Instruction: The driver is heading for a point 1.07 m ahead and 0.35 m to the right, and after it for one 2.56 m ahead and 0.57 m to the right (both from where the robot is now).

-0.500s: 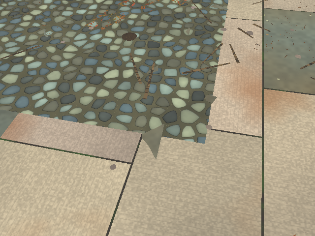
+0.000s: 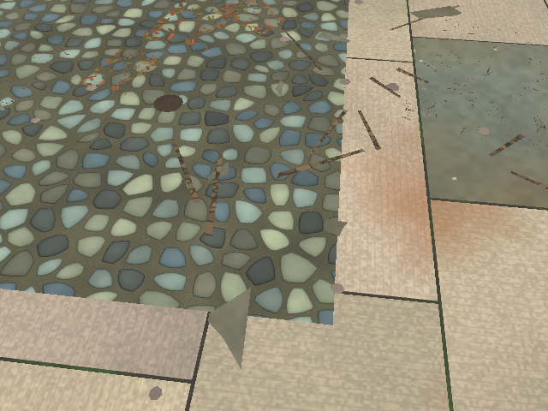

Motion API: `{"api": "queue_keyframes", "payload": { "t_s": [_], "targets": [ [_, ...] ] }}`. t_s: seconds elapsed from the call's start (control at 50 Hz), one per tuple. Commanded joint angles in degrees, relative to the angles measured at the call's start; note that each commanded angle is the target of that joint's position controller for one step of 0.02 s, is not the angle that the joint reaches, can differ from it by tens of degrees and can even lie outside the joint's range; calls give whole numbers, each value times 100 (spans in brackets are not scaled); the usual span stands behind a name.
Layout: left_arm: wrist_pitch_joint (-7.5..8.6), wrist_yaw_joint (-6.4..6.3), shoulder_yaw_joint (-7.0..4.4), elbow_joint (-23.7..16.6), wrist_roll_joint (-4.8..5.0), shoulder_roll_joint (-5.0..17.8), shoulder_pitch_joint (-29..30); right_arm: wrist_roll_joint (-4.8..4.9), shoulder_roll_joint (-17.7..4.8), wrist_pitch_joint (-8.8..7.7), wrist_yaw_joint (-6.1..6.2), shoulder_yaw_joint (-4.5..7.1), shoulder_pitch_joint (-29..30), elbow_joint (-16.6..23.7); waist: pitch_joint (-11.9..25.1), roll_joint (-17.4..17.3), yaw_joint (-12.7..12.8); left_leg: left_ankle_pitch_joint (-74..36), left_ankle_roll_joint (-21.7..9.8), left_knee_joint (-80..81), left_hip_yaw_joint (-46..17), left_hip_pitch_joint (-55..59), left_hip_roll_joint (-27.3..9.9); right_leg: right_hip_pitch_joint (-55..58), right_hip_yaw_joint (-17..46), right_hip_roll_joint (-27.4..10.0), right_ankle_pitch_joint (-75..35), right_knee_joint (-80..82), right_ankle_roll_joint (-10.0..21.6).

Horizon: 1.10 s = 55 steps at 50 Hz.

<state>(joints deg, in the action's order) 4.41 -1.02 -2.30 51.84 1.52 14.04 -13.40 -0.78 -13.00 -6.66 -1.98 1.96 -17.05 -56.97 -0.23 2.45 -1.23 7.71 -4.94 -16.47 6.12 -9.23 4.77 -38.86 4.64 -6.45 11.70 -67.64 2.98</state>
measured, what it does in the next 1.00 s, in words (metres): walks ahead, turning right: right foot, then left foot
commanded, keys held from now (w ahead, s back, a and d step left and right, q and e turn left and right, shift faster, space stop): w+e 0.74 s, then w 0.26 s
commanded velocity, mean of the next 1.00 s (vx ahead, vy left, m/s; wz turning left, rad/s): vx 0.50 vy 0.00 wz -0.46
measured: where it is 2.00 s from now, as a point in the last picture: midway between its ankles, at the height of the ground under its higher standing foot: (413, 256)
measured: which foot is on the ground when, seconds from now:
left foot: down 0.00-0.32, up 0.34-0.80, down 0.82-1.00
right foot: up 0.00-0.32, down 0.34-0.84, up 0.86-1.00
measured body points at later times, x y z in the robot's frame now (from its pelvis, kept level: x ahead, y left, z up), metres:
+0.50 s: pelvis +0.28 -0.10 -0.01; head +0.31 -0.12 +0.44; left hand +0.44 +0.13 -0.12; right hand +0.33 -0.39 -0.13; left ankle +0.28 +0.07 -0.65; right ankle +0.30 -0.17 -0.74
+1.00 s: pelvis +0.57 -0.14 +0.00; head +0.59 -0.14 +0.45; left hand +0.79 +0.04 -0.12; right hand +0.52 -0.43 -0.11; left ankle +0.64 -0.07 -0.74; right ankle +0.47 -0.25 -0.66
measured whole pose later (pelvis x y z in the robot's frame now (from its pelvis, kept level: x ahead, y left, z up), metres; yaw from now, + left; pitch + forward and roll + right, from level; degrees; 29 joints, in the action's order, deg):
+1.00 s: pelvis +0.57 -0.14 +0.00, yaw -29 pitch +2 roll +1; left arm 3.5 -0.3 -3.0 41.8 0.7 15.6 -16.0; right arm -0.3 -14.6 -6.5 -1.4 3.1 -15.0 -46.5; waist 0.0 2.5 -1.3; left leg 9.6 -3.0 -23.4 1.3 -15.8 3.0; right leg -29.7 3.8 -1.1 19.2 -66.1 2.2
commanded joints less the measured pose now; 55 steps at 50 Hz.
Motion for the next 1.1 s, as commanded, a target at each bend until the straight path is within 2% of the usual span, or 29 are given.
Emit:
{"api": "queue_keyframes", "payload": {
  "t_s": [0.02,0.12,0.22,0.24,0.28,0.3,0.32,0.34,0.36,0.38,0.4,0.42,0.44,0.46,0.54,0.64,0.74,0.78,0.8,0.82,0.84,0.86,0.88,0.9,0.92,0.94,0.98,1.04,1.1],
  "targets": [
    [-47,-26,-96,-192,-49,251,-372,-27,-680,-129,109,108,277,261,-295,-483,269,-593,-848,1170,-855,-597,-1692,-173,292,-186,-875,452,-88],
    [40,137,-56,-536,-57,127,610,33,-865,-62,245,112,-60,194,-322,-386,-87,-863,-594,1102,-311,237,-1737,-320,-91,-39,-1927,2194,-78],
    [32,348,2,-1036,-31,73,1389,108,-1008,138,277,159,-496,48,-575,-379,-363,-1119,-477,651,-87,1416,-2094,-725,-455,35,-1158,2940,53],
    [29,390,-6,-1131,-27,99,1424,125,-1051,185,280,176,-476,61,-568,-424,-328,-1443,-430,462,-33,1567,-2155,-673,-567,91,-824,3008,122],
    [21,454,-83,-1227,-20,262,1150,130,-1195,265,302,218,-250,177,-290,-651,-63,-3263,-273,-260,222,1577,-2147,109,-949,416,-213,3110,328],
    [16,465,-188,-1148,-9,435,611,116,-1254,315,323,236,-132,243,70,-750,256,-4303,-174,-1069,388,1455,-2071,929,-1153,696,-103,3170,457],
    [13,437,-381,-908,10,762,-344,107,-1204,355,343,212,-59,325,587,-639,739,-4592,2,-2341,575,1028,-1805,2273,-1192,1012,-399,3518,662],
    [-37,313,-618,-735,-7,1418,-1338,28,-1064,297,347,138,-109,525,1235,108,1082,-2857,281,-4307,646,-525,-1503,4160,359,103,-467,3705,1091],
    [-4,303,-664,-813,-29,1926,-1252,-74,-155,55,202,-141,-699,779,1931,1391,400,2342,568,-6185,-128,-3039,-218,6076,3719,-1284,290,4439,2215],
    [21,287,-535,-839,-72,1361,-1508,172,-832,-214,119,10,6,879,2199,781,850,2343,389,-6635,-1183,-3690,-364,6296,4209,-1328,393,5054,2112],
    [51,259,-454,-853,-108,1069,-1205,338,-1002,-330,95,69,530,1086,1352,604,812,1804,236,-6499,-1145,-4116,-643,5736,3242,-1115,-207,5005,1779],
    [51,256,-394,-992,-79,887,-701,253,-950,-355,134,55,636,1105,970,-86,541,1302,206,-6015,-1123,-3811,-920,4820,2467,-860,-800,5011,1564],
    [35,262,-335,-1145,-91,709,-265,145,-961,-309,177,108,623,1065,673,-309,292,1058,259,-5531,-1073,-3359,-1086,3964,1907,-632,-1376,5115,1420],
    [34,254,-286,-1241,-143,598,-64,120,-963,-212,176,146,483,1090,579,-229,81,936,310,-5281,-1120,-2956,-1198,3460,1654,-476,-1607,5273,1376],
    [68,146,-358,-1256,-70,889,-219,-25,-722,16,215,151,727,1351,239,-160,-33,330,689,-4105,-899,-2791,-1075,2638,1075,-176,-2255,5546,1411],
    [0,39,-396,-1180,-27,984,-661,39,-536,-19,190,78,1833,1725,62,219,387,-1279,732,-1861,-794,-2360,-628,2469,862,182,-1416,5392,1003],
    [-61,-9,-406,-1109,10,962,-859,107,-863,-125,96,184,2121,1969,43,364,420,-998,539,-1140,-1067,-2093,-529,3138,1654,-168,-908,4832,855],
    [-111,-38,-402,-1116,-38,931,-762,97,-951,-187,70,233,1748,1878,145,513,246,-621,366,-1040,-940,-1697,-520,3396,1760,-261,-1305,4478,778],
    [-126,-32,-357,-1135,-56,816,-712,50,-1029,-217,87,296,1265,1740,375,495,16,-620,216,-825,-785,-1009,-449,3399,1642,-39,-1904,4021,666],
    [-116,4,-259,-1208,-111,593,-640,-35,-1219,-241,110,366,546,1629,998,324,-314,-658,-81,-997,-1147,232,-921,3017,1366,262,-1935,2947,488],
    [-76,13,-159,-1284,-110,283,-1163,-119,-1640,-216,144,482,-341,1526,1872,-774,-349,-350,-809,-1010,-2944,2342,-2064,1391,756,961,-546,1016,85],
    [-17,18,-107,-1199,42,294,-1765,25,-1632,-147,74,523,-731,1253,2139,-2292,-221,948,-1431,-270,-5150,3093,-2868,-60,566,1260,2133,-373,-106],
    [1,28,-202,-1143,106,799,-1399,150,-1147,-126,68,398,-451,1364,1344,-1449,-320,1873,-1216,-52,-4940,2537,-2725,-623,836,926,1872,-912,-94],
    [-3,38,-223,-1263,54,933,-721,138,-912,-71,85,327,-115,1443,712,-806,-354,1746,-964,-15,-4004,1755,-2479,-663,618,680,1373,-924,-84],
    [14,43,-214,-1386,-45,862,-310,80,-845,-33,81,281,184,1462,255,-474,-218,1122,-870,153,-3386,940,-2224,-511,421,483,1013,-582,-70],
    [16,50,-234,-1430,-122,803,-172,41,-728,-31,73,231,337,1458,92,-479,-68,589,-803,288,-2970,492,-2000,-313,336,269,759,-202,-54],
    [-8,80,-197,-1399,-97,576,-353,33,-693,-49,54,208,343,1392,111,-730,103,-83,-797,512,-2445,75,-1738,99,129,120,566,211,-71],
    [-11,68,-125,-1546,-133,399,-54,101,-953,-69,79,273,127,1246,74,-699,69,-924,-931,724,-1959,60,-1739,-60,-70,15,180,989,-187],
    [35,94,-65,-1678,-132,284,479,149,-1065,5,123,289,-70,1138,37,-646,-103,-1201,-790,781,-1500,156,-1609,15,-206,30,-715,2067,-238]
  ]
}}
